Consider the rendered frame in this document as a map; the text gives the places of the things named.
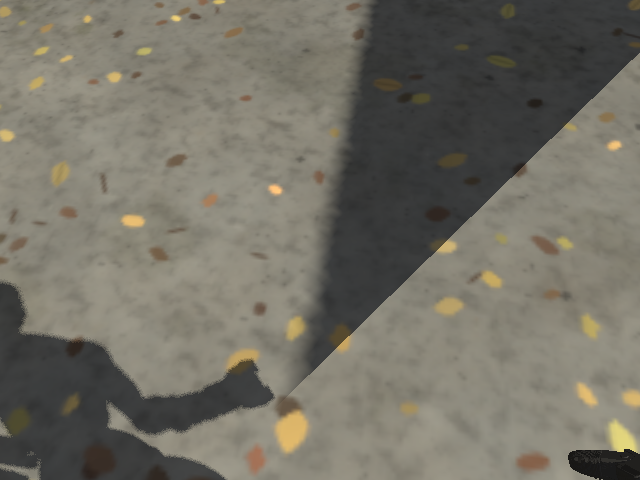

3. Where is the robot right hand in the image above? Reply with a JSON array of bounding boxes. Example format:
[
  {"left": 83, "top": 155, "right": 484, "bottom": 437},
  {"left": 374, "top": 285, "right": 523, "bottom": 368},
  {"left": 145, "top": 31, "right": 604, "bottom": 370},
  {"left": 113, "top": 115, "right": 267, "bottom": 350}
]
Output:
[{"left": 568, "top": 449, "right": 640, "bottom": 480}]

